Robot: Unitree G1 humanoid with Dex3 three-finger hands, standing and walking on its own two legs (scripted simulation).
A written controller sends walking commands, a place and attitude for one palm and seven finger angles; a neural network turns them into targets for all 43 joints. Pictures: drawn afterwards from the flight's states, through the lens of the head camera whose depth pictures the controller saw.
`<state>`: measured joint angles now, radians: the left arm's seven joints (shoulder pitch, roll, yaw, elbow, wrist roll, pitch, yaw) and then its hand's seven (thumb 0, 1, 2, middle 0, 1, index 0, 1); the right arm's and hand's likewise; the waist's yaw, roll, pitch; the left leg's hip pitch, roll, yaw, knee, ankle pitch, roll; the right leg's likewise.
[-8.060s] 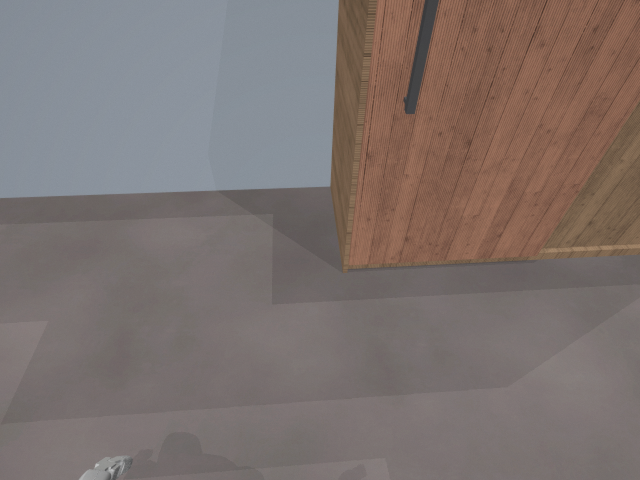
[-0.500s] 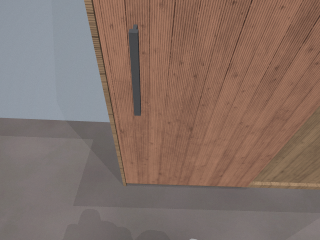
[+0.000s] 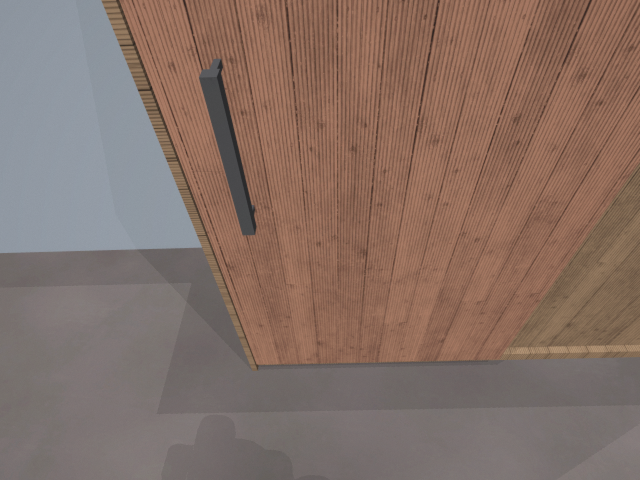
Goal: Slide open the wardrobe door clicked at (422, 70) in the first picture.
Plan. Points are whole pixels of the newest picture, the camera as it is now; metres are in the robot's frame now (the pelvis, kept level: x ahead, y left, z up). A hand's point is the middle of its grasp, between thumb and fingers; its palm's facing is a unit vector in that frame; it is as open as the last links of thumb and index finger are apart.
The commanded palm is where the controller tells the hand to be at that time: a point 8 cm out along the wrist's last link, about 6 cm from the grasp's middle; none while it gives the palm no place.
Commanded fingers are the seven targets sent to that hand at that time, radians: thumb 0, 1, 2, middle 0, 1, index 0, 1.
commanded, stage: come to a stop and stand still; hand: left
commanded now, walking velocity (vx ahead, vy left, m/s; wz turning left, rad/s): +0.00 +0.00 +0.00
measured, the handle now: (235, 158) +0.55 +0.15 +0.11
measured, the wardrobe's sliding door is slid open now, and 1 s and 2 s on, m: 0.00 0.00 0.00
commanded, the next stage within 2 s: look again from close up in 0.48 s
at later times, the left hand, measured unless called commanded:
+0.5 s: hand out of the picture -0.01 +0.13 -0.17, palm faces +0.06 -0.99 -0.14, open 7.4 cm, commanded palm none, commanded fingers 0.00 0.90 0.90 -0.20 -0.30 -0.20 -0.30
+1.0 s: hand out of the picture +0.03 +0.20 -0.18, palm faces -0.01 -0.98 -0.21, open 7.4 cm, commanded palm none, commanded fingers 0.00 0.90 0.90 -0.20 -0.30 -0.20 -0.30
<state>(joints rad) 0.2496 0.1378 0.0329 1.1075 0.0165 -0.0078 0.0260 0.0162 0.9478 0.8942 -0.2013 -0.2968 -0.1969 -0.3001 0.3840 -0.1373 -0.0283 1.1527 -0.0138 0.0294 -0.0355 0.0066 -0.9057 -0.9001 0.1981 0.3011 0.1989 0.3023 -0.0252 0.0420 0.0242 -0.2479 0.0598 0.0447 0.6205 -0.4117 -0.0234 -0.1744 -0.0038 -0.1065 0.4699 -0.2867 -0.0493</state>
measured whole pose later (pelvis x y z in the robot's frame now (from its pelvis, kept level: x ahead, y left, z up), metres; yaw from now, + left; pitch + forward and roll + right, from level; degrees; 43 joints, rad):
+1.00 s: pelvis +0.00 +0.03 +0.00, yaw -1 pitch -1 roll +0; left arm 0.27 0.16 0.00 1.06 0.01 -0.01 0.03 0.01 0.92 0.89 -0.20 -0.30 -0.20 -0.30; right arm 0.33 -0.12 0.02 1.09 -0.02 -0.01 -0.03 0.01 -0.92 -0.90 0.20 0.30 0.20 0.30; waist -0.01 0.01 0.02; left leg -0.23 0.00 0.08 0.50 -0.26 0.03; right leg -0.19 -0.03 -0.07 0.51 -0.30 -0.01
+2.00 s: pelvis +0.10 +0.03 -0.02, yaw +0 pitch +0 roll +0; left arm 0.44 0.11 0.00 1.14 0.01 -0.01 0.04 0.00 0.91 0.89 -0.20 -0.30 -0.20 -0.30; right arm 0.22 -0.17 -0.01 1.05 -0.01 -0.03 -0.04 0.02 -0.93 -0.90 0.20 0.30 0.20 0.30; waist 0.03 -0.04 0.08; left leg -0.36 0.02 0.11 0.66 -0.25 0.05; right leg -0.15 -0.03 -0.09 0.71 -0.51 0.01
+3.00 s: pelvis +0.05 -0.06 -0.01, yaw +2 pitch -3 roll +0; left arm 0.33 0.17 0.00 1.06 0.01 0.00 0.02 0.01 0.91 0.89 -0.20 -0.30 -0.20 -0.30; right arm 0.40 -0.16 0.00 1.09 -0.02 0.02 -0.02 0.01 -0.91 -0.90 0.20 0.30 0.20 0.30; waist -0.01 0.00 0.01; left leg -0.28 0.03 0.04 0.50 -0.19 0.00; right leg -0.24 0.03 -0.10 0.51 -0.23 -0.08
